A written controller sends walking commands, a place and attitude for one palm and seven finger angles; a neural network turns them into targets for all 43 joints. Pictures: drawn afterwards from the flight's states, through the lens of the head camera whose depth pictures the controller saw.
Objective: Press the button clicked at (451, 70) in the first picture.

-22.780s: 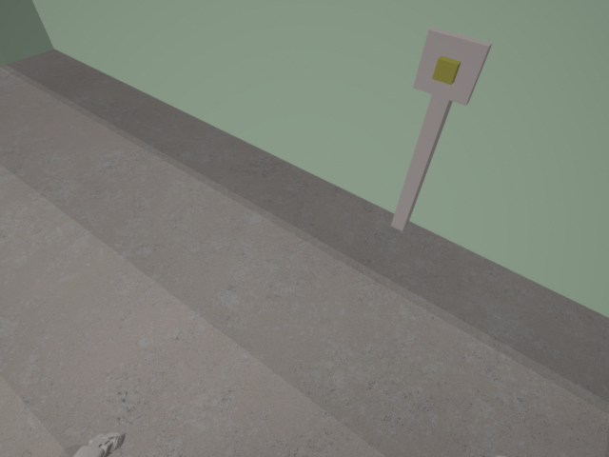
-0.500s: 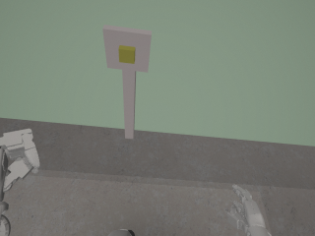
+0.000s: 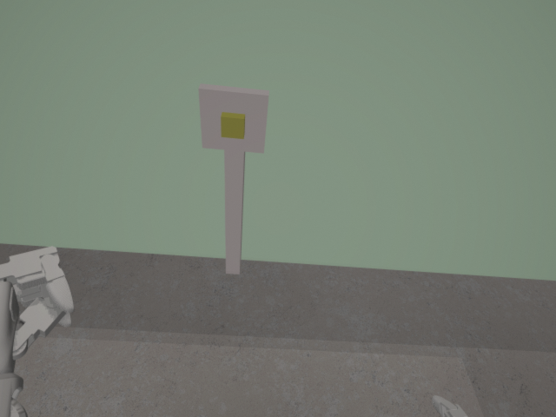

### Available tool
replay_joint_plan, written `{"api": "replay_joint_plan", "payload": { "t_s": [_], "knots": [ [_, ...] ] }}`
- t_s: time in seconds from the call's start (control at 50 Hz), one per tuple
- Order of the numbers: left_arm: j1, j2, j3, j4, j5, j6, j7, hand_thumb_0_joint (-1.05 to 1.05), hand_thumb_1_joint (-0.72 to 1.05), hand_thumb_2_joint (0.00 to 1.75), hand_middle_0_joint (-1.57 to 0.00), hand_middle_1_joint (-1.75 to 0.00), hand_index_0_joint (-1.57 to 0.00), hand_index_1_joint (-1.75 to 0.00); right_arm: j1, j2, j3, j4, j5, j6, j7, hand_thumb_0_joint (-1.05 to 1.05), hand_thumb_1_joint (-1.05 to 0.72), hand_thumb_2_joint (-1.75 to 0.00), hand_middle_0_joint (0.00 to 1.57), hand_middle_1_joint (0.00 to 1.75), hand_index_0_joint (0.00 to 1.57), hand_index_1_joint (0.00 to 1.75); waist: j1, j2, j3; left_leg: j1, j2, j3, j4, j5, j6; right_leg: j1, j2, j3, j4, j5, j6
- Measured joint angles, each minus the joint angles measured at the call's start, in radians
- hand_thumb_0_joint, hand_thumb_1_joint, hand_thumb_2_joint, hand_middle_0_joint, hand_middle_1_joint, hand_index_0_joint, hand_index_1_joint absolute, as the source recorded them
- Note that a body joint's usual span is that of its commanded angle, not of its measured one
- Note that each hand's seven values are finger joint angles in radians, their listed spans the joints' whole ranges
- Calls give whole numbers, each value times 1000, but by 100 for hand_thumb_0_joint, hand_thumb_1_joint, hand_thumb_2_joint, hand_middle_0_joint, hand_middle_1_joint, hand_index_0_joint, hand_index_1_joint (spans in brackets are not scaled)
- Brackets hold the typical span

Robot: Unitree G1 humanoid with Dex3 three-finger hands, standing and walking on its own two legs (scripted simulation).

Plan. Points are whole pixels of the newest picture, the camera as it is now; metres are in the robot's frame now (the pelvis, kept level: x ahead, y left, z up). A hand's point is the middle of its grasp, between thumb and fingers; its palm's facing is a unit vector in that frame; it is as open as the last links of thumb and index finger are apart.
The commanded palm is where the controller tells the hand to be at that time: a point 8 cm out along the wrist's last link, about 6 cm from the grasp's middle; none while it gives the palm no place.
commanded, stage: stop stepping back and stand still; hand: left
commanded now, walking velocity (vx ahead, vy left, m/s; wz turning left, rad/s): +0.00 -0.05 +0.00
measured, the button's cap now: (233, 125) +0.83 +0.15 +0.00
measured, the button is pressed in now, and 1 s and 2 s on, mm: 0 0 0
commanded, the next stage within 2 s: let the arm hang, fingers relaxed in 0.30 s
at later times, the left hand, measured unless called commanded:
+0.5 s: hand (87, 360) +0.19 +0.26 +0.02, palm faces +0.20 -0.90 -0.39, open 3.1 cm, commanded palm none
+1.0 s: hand out of the picture -0.07 +0.21 -0.15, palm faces +0.05 -0.97 -0.26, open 5.7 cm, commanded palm none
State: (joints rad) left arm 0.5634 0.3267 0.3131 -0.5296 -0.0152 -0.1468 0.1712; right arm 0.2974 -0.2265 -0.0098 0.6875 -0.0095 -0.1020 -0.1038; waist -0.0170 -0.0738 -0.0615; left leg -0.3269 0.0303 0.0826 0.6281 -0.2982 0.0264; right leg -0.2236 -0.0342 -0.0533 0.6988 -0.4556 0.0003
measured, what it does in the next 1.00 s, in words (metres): stands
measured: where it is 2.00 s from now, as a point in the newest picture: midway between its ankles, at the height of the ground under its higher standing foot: outside the picture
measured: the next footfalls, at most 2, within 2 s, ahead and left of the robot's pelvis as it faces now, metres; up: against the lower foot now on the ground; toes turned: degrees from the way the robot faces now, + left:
none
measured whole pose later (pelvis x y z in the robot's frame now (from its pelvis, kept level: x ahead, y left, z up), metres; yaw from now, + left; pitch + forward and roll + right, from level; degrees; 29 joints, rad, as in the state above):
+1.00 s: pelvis -0.04 +0.01 +0.02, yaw +3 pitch -2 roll -1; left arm 0.31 0.22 0.00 1.09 0.01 0.02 0.02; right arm 0.25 -0.18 -0.01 1.06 -0.02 0.03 -0.01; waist 0.00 0.03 0.05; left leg -0.26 -0.01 0.00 0.44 -0.16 0.03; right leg -0.20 0.00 0.00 0.43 -0.20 0.01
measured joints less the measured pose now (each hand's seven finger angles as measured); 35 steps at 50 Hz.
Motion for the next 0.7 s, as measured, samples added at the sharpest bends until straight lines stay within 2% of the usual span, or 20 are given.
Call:
{"api": "replay_joint_plan", "payload": {
  "t_s": [0.04,0.08,0.14,0.18,0.2,0.24,0.3,0.34,0.4,0.42,0.44,0.48,0.52,0.56,0.6,0.66,0.7],
  "knots": [
    [1,38,24,-35,3,-9,-3,2,89,90,-131,-150,-131,-150,-22,24,6,-20,-7,-27,9,2,-90,-90,20,30,20,30,-16,-7,35,11,3,7,-23,24,0,-69,17,13,115,-42,0],
    [9,87,53,-82,-3,-24,-5,2,89,90,-130,-150,-131,-150,-33,47,16,-40,-5,-51,25,2,-90,-90,20,30,20,30,-30,-1,61,21,11,0,-53,51,-4,-106,29,3,126,-34,5],
    [58,135,98,-129,-14,-58,-4,2,89,90,-130,-150,-130,-150,-39,66,35,-67,3,-60,48,2,-90,-90,20,30,20,30,-34,25,70,23,25,0,-64,64,-15,-90,31,-32,-24,40,10],
    [96,147,116,-124,-15,-76,-5,2,89,90,-130,-150,-130,-150,-41,70,41,-84,5,-46,54,1,-90,-90,20,30,21,30,-29,44,62,3,27,7,-26,40,-20,-67,28,-36,-116,122,-5],
    [103,141,112,-109,-14,-79,-9,2,89,90,-130,-150,-130,-150,-45,67,39,-84,5,-33,54,1,-90,-90,20,30,21,30,-25,62,62,-12,27,-2,11,-4,-22,-70,33,-38,-121,181,-19],
    [95,112,87,-63,-13,-73,-16,2,89,90,-130,-150,-130,-150,-55,54,31,-63,3,-7,52,1,-90,-90,20,30,21,30,-8,90,56,-52,14,-30,118,-81,-25,-75,38,-38,-123,206,-34],
    [77,51,57,18,-9,-57,-16,1,89,90,-130,-150,-131,-150,-61,38,23,-24,4,21,48,1,-90,-90,20,30,21,30,17,92,42,-75,-7,-38,214,-97,-24,-66,31,-22,-165,217,-30],
    [68,21,42,49,-4,-43,-12,1,89,90,-130,-150,-131,-150,-56,31,22,-17,5,22,40,1,-90,-90,20,30,21,30,18,80,42,-41,-6,-30,143,-78,-17,-57,24,-24,-186,226,-24],
    [51,-6,12,32,2,-34,-7,2,89,90,-130,-150,-131,-150,-47,10,16,-25,-1,1,24,2,-90,-90,20,30,21,30,13,84,59,45,8,-49,-61,-10,-3,-55,29,-50,-174,216,-11],
    [13,-1,-11,81,17,-51,-27,2,89,90,-130,-150,-130,-150,-55,1,2,-3,-5,-19,44,2,-90,-90,20,30,21,30,13,79,63,27,-3,-55,-51,3,1,-75,17,-50,-146,210,-4],
    [-46,5,-49,175,28,-39,-57,1,89,90,-130,-150,-130,-150,-66,-14,-8,20,-6,-18,68,1,-90,-90,20,30,21,30,17,77,66,9,-18,-61,-33,9,4,-96,6,-34,-111,205,-1],
    [-157,-7,-123,415,39,46,-106,1,90,90,-129,-149,-129,-149,-97,-45,-14,58,-10,14,95,1,-90,-90,20,30,21,30,14,87,67,-18,-43,-68,-14,17,13,-131,-3,9,-43,130,3],
    [-238,-31,-180,668,44,126,-132,1,90,90,-126,-146,-126,-146,-127,-55,-12,80,-18,42,104,1,-90,-90,20,30,21,30,-2,92,68,-36,-60,-70,-11,23,19,-149,0,49,11,66,0],
    [-283,-44,-228,876,48,170,-148,1,90,90,-122,-142,-122,-142,-144,-45,-2,86,-23,59,107,1,-90,-90,20,30,21,30,-13,68,82,-39,-75,-60,-12,29,20,-124,1,74,-19,131,-6],
    [-301,-68,-267,1043,50,181,-157,1,91,90,-117,-137,-117,-137,-161,-31,5,100,-18,72,108,1,-90,-90,20,30,21,30,-12,54,108,-35,-67,-50,-6,27,12,-100,8,86,-55,133,15],
    [-297,-108,-321,1229,45,187,-163,2,91,90,-108,-129,-108,-128,-156,-9,6,129,-12,91,107,1,-90,-90,20,30,21,30,-24,44,135,-7,-54,-62,-38,47,1,-67,21,74,-95,146,18],
    [-297,-104,-309,1310,46,182,-140,2,90,90,-101,-125,-102,-121,-137,7,8,161,-10,103,104,1,-91,-90,20,30,21,30,-16,36,141,9,-48,-73,-63,64,-3,-44,28,63,-131,167,13]
  ]
}}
